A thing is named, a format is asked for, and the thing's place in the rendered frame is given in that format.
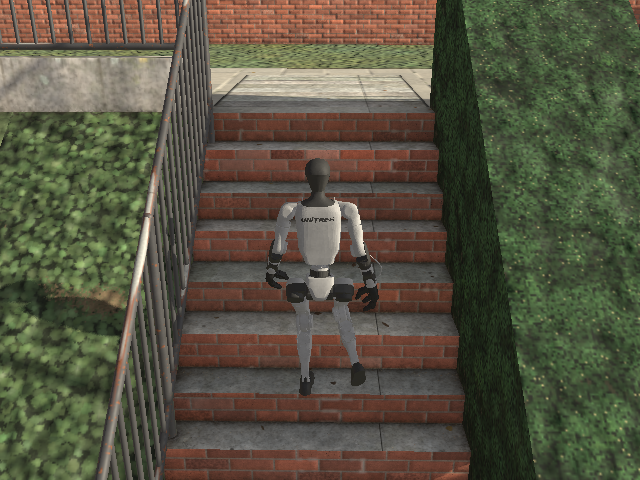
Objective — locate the humanoid robot head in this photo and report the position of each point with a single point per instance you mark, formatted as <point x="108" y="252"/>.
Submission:
<point x="317" y="172"/>

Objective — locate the robot left hand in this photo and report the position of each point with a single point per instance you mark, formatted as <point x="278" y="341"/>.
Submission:
<point x="279" y="274"/>

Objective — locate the left robot forearm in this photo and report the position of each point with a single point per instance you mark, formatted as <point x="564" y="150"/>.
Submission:
<point x="273" y="260"/>

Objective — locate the robot right hand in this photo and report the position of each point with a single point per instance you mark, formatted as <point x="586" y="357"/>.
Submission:
<point x="373" y="296"/>

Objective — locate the left robot shin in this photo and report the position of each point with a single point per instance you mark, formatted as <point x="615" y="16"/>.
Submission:
<point x="304" y="346"/>

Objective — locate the left robot upper arm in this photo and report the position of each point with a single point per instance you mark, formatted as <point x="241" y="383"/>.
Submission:
<point x="286" y="213"/>

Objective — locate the right robot forearm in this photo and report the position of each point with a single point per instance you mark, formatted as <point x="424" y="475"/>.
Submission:
<point x="366" y="269"/>

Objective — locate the right robot upper arm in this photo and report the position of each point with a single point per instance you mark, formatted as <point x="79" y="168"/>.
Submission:
<point x="350" y="212"/>

